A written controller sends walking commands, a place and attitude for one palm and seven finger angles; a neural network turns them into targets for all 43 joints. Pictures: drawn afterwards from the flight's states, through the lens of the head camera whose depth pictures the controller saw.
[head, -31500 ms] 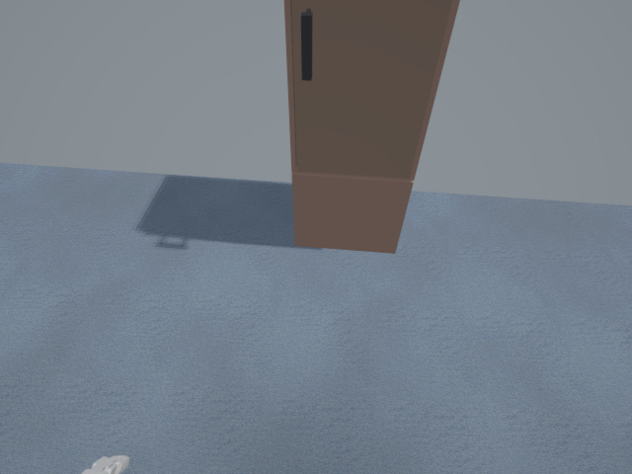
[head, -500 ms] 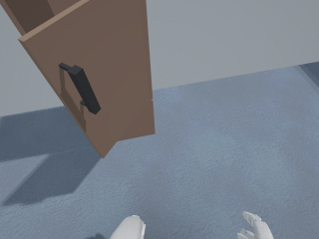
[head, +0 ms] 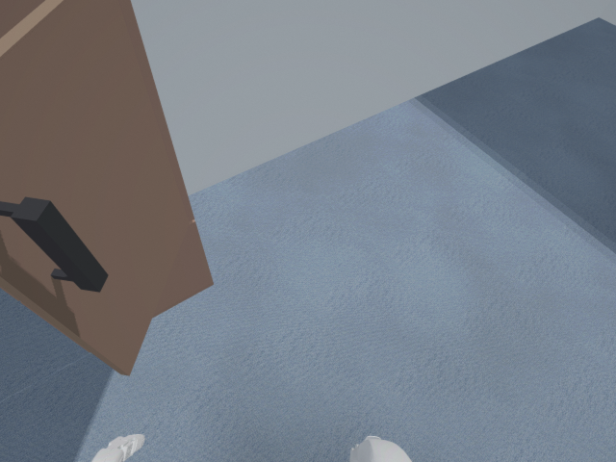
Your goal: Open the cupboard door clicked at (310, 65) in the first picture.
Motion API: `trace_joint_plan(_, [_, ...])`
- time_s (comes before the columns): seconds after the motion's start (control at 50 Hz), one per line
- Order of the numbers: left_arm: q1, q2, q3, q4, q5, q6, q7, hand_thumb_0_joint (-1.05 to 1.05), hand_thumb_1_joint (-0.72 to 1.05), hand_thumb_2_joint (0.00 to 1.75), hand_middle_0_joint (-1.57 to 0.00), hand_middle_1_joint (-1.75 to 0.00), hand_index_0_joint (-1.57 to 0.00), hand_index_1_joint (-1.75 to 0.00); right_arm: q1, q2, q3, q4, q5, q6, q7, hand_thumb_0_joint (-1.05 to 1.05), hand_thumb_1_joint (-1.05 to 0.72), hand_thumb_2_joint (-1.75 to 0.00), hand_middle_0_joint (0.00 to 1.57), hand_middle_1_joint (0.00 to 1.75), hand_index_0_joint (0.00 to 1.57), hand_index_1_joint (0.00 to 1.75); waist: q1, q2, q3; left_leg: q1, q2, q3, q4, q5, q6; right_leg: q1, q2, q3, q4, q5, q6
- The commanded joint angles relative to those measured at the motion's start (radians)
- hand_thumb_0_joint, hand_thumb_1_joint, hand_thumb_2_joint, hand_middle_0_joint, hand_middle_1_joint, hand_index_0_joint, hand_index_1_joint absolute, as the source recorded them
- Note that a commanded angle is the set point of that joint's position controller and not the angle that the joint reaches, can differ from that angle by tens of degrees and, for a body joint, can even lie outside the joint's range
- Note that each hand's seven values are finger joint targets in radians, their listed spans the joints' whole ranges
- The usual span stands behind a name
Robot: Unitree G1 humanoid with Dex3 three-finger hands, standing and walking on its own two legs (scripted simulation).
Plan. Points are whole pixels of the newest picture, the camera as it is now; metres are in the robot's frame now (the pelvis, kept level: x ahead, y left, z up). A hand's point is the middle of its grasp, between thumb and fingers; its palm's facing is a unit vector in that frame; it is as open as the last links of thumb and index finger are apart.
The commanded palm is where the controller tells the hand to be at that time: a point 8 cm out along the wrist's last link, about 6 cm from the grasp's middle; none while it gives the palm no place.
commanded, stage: walk to a spot facing it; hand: left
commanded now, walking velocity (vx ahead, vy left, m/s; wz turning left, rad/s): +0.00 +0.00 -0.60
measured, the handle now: (49, 248) +0.32 +0.33 +0.08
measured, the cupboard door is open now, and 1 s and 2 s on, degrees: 47 47 47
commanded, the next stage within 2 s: none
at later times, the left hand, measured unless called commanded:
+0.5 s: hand (205, 441) +0.16 +0.15 -0.18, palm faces -0.27 -0.94 -0.20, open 7.4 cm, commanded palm none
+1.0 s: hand (279, 353) +0.29 +0.06 -0.17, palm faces -0.56 -0.79 -0.25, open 7.4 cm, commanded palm none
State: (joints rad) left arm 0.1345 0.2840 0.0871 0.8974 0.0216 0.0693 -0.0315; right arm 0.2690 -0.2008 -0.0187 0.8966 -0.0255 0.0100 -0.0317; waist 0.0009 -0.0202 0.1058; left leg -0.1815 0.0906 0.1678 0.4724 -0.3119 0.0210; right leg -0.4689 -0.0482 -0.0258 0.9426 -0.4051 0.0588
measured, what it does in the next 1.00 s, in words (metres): walks ahead, turning right: right foot, then left foot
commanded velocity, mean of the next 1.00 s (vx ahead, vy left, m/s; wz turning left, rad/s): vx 0.11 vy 0.00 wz -0.60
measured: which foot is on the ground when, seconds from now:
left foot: down 0.00-0.14, up 0.16-0.52, down 0.54-0.92, up 0.94-1.00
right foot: up 0.00-0.12, down 0.14-0.54, up 0.56-0.90, down 0.92-1.00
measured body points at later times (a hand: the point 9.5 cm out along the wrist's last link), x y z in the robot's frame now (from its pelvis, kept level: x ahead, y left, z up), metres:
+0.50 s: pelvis +0.03 -0.01 -0.01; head +0.09 -0.02 +0.44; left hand +0.17 +0.20 -0.16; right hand +0.05 -0.28 -0.15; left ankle +0.08 +0.12 -0.72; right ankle -0.01 -0.13 -0.74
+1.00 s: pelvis +0.09 -0.05 -0.02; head +0.12 -0.09 +0.43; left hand +0.32 +0.10 -0.15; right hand -0.06 -0.27 -0.17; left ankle +0.10 +0.11 -0.70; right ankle +0.01 -0.12 -0.74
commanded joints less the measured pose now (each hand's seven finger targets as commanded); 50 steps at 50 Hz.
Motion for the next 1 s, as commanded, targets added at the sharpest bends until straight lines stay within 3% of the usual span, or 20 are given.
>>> trace_joint_plan(0.0, [-0.056, 0.008, -0.012, -0.093, 0.001, -0.033, -0.006, 0.0, 0.9, 0.9, -0.2, -0.3, -0.2, -0.3, 0.088, -0.202, -0.057, -0.03, -0.008, -0.016, -0.007, 0.0, -0.9, -0.9, 0.2, 0.3, 0.2, 0.3, -0.048, 0.245, -0.126, 0.145, 0.236, -0.11, -0.051, 0.68, 0.096, 0.031, 0.03, -0.066, -0.166, -0.027, -0.031])
trace_joint_plan(0.08, [0.07, 0.056, -0.001, -0.059, 0.002, -0.051, 0.007, 0.0, 0.9, 0.9, -0.2, -0.3, -0.2, -0.3, 0.053, -0.209, -0.066, -0.038, 0.008, -0.012, 0.004, 0.0, -0.9, -0.9, 0.2, 0.3, 0.2, 0.3, 0.033, 0.113, -0.183, 0.007, 0.211, -0.048, 0.156, 0.589, 0.01, 0.365, 0.033, -0.049, -0.503, 0.26, -0.083])
trace_joint_plan(0.1, [0.169, 0.147, 0.021, -0.035, 0.012, -0.061, 0.024, 0.0, 0.9, 0.9, -0.2, -0.3, -0.2, -0.3, 0.034, -0.161, -0.058, -0.062, 0.021, -0.011, 0.009, 0.0, -0.9, -0.9, 0.2, 0.3, 0.2, 0.3, 0.077, -0.128, -0.245, -0.2, 0.118, 0.05, 0.371, 0.281, -0.055, 0.581, -0.176, 0.205, -0.554, 0.568, -0.155])
trace_joint_plan(0.12, [0.232, 0.233, 0.04, -0.013, 0.003, -0.063, 0.037, 0.0, 0.9, 0.9, -0.2, -0.3, -0.2, -0.3, -0.04, -0.118, -0.042, -0.105, 0.021, -0.003, 0.008, 0.0, -0.9, -0.9, 0.2, 0.3, 0.2, 0.3, 0.11, -0.292, -0.222, -0.403, -0.025, 0.007, 0.606, -0.353, -0.097, 0.602, -0.37, 0.446, -0.55, 0.971, -0.278])
trace_joint_plan(0.14, [0.22, 0.216, 0.033, -0.012, -0.007, -0.062, 0.049, 0.0, 0.9, 0.9, -0.2, -0.3, -0.2, -0.3, -0.032, -0.144, -0.045, -0.091, 0.02, 0.012, -0.001, 0.0, -0.9, -0.9, 0.2, 0.3, 0.2, 0.3, 0.096, -0.236, -0.218, -0.424, -0.001, -0.15, 0.69, -0.342, -0.084, 0.56, -0.363, 0.409, -0.546, 0.863, -0.323])
trace_joint_plan(0.16, [0.152, 0.168, 0.028, -0.032, -0.005, -0.056, 0.059, 0.0, 0.9, 0.9, -0.2, -0.3, -0.2, -0.3, -0.049, -0.131, -0.052, -0.081, 0.021, 0.021, 0.001, 0.0, -0.9, -0.9, 0.2, 0.3, 0.2, 0.3, 0.071, -0.196, -0.152, -0.441, 0.018, -0.17, 0.708, -0.268, -0.083, 0.474, -0.293, 0.368, -0.578, 0.66, -0.303])
trace_joint_plan(0.28, [0.033, 0.122, 0.017, -0.073, -0.001, -0.063, 0.054, 0.0, 0.9, 0.9, -0.2, -0.3, -0.2, -0.3, -0.029, -0.104, -0.06, -0.043, 0.014, 0.033, 0.014, 0.0, -0.9, -0.9, 0.2, 0.3, 0.2, 0.3, -0.006, -0.104, -0.121, -0.326, -0.017, -0.153, 0.59, -0.081, -0.109, 0.312, -0.152, 0.263, -0.591, 0.536, -0.232])
trace_joint_plan(0.38, [0.065, 0.129, 0.028, -0.065, 0.006, -0.059, 0.045, 0.0, 0.9, 0.9, -0.2, -0.3, -0.2, -0.3, -0.084, -0.094, -0.06, -0.069, 0.02, 0.017, 0.008, 0.0, -0.9, -0.9, 0.2, 0.3, 0.2, 0.3, 0.013, -0.145, -0.13, -0.277, -0.054, -0.148, 0.405, -0.115, -0.102, 0.304, -0.143, 0.345, -0.568, 0.514, -0.246])
trace_joint_plan(0.46, [0.019, 0.119, 0.033, -0.073, -0.002, -0.052, 0.044, 0.0, 0.9, 0.9, -0.2, -0.3, -0.2, -0.3, 0.008, -0.097, -0.057, -0.044, 0.026, -0.006, -0.004, 0.0, -0.9, -0.9, 0.2, 0.3, 0.2, 0.3, -0.041, -0.142, -0.158, -0.058, -0.082, -0.141, 0.098, 0.029, -0.087, 0.206, -0.097, 0.363, -0.474, 0.537, -0.189])
trace_joint_plan(0.48, [0.012, 0.086, 0.026, -0.077, -0.007, -0.048, 0.044, 0.0, 0.9, 0.9, -0.2, -0.3, -0.2, -0.3, 0.056, -0.123, -0.061, -0.028, 0.024, -0.015, -0.008, 0.0, -0.9, -0.9, 0.2, 0.3, 0.2, 0.3, -0.06, -0.058, -0.188, 0.08, -0.03, -0.171, -0.035, 0.114, -0.075, 0.124, -0.044, 0.324, -0.405, 0.434, -0.141])
trace_joint_plan(0.52, [0.053, 0.018, 0.01, -0.101, -0.017, -0.044, 0.033, 0.0, 0.9, 0.9, -0.2, -0.3, -0.2, -0.3, 0.096, -0.272, -0.083, -0.045, 0.001, -0.024, -0.018, 0.0, -0.9, -0.9, 0.2, 0.3, 0.2, 0.3, -0.056, 0.331, -0.219, 0.203, 0.404, -0.587, -0.174, 0.372, 0.129, -0.113, 0.122, 0.071, 0.0, -0.252, -0.031])
trace_joint_plan(0.56, [0.039, 0.04, 0.021, -0.092, 0.001, -0.038, 0.019, 0.0, 0.9, 0.9, -0.2, -0.3, -0.2, -0.3, 0.018, -0.221, -0.065, -0.076, -0.013, -0.021, -0.021, 0.0, -0.9, -0.9, 0.2, 0.3, 0.2, 0.3, -0.024, 0.158, -0.145, 0.046, 0.349, -0.463, -0.186, 0.338, 0.159, -0.095, 0.053, 0.093, 0.21, -0.162, -0.021])
trace_joint_plan(0.64, [0.053, 0.012, 0.016, -0.066, -0.001, -0.027, -0.003, 0.0, 0.9, 0.9, -0.2, -0.3, -0.2, -0.3, -0.035, -0.171, -0.051, -0.089, -0.009, -0.023, -0.019, 0.0, -0.9, -0.9, 0.2, 0.3, 0.2, 0.3, 0.004, 0.215, -0.118, 0.066, 0.226, -0.198, -0.131, 0.49, 0.092, -0.097, 0.013, 0.028, 0.186, -0.039, 0.001])
trace_joint_plan(0.8, [-0.066, -0.01, -0.004, -0.097, 0.009, -0.05, -0.032, 0.0, 0.9, 0.9, -0.2, -0.3, -0.2, -0.3, 0.08, -0.217, -0.077, -0.036, -0.014, -0.026, 0.008, 0.0, -0.9, -0.9, 0.2, 0.3, 0.2, 0.3, -0.068, 0.221, -0.091, 0.085, 0.264, -0.127, -0.18, -0.004, 0.083, 0.011, 0.02, -0.096, -0.232, -0.044, -0.038])
trace_joint_plan(0.86, [0.027, 0.0, 0.005, -0.063, 0.01, -0.062, -0.028, 0.0, 0.9, 0.9, -0.2, -0.3, -0.2, -0.3, 0.055, -0.22, -0.077, -0.036, -0.013, -0.026, 0.016, 0.0, -0.9, -0.9, 0.2, 0.3, 0.2, 0.3, -0.007, 0.156, -0.104, 0.003, 0.235, -0.051, -0.04, 0.001, 0.039, 0.217, 0.057, -0.143, -0.406, 0.056, -0.063])
trace_joint_plan(0.88, [0.148, 0.042, 0.017, -0.024, 0.011, -0.072, -0.02, 0.0, 0.9, 0.9, -0.2, -0.3, -0.2, -0.3, 0.022, -0.204, -0.073, -0.045, -0.005, -0.027, 0.022, 0.0, -0.9, -0.9, 0.2, 0.3, 0.2, 0.3, 0.057, 0.069, -0.15, -0.099, 0.183, 0.009, 0.119, 0.022, 0.002, 0.404, 0.044, -0.096, -0.489, 0.075, -0.099])
trace_joint_plan(0.9, [0.286, 0.158, 0.044, 0.013, 0.018, -0.085, -0.004, 0.0, 0.9, 0.9, -0.2, -0.3, -0.2, -0.3, -0.038, -0.132, -0.055, -0.083, 0.016, -0.032, 0.033, 0.0, -0.9, -0.9, 0.2, 0.3, 0.2, 0.3, 0.136, -0.226, -0.192, -0.374, 0.07, 0.104, 0.417, -0.1, -0.048, 0.635, -0.189, 0.272, -0.621, -0.082, -0.197])
trace_joint_plan(0.92, [0.356, 0.242, 0.063, 0.038, -0.001, -0.083, 0.016, 0.0, 0.9, 0.9, -0.2, -0.3, -0.2, -0.3, -0.158, -0.116, -0.04, -0.147, 0.012, -0.031, 0.035, 0.0, -0.9, -0.9, 0.2, 0.3, 0.2, 0.3, 0.18, -0.38, -0.139, -0.62, -0.027, 0.003, 0.643, -0.385, -0.074, 0.674, -0.36, 0.603, -0.72, 0.01, -0.307])
trace_joint_plan(0.94, [0.35, 0.22, 0.057, 0.031, -0.006, -0.088, 0.029, 0.0, 0.9, 0.9, -0.2, -0.3, -0.2, -0.3, -0.196, -0.149, -0.046, -0.152, 0.006, -0.032, 0.035, 0.0, -0.9, -0.9, 0.2, 0.3, 0.2, 0.3, 0.163, -0.251, -0.081, -0.693, 0.004, -0.141, 0.721, -0.29, -0.068, 0.647, -0.36, 0.582, -0.726, 0.038, -0.336])
trace_joint_plan(0.98, [0.206, 0.135, 0.038, 0.009, -0.003, -0.095, 0.039, 0.0, 0.9, 0.9, -0.2, -0.3, -0.2, -0.3, -0.163, -0.141, -0.064, -0.11, 0.007, -0.034, 0.039, 0.0, -0.9, -0.9, 0.2, 0.3, 0.2, 0.3, 0.08, -0.176, -0.048, -0.614, 0.052, -0.167, 0.699, -0.144, -0.076, 0.505, -0.279, 0.451, -0.723, 0.009, -0.295])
